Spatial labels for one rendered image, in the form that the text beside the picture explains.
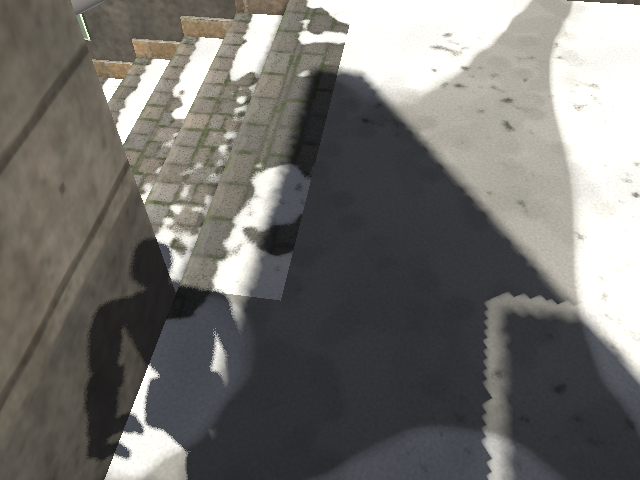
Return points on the stairs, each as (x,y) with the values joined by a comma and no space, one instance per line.
(178,120)

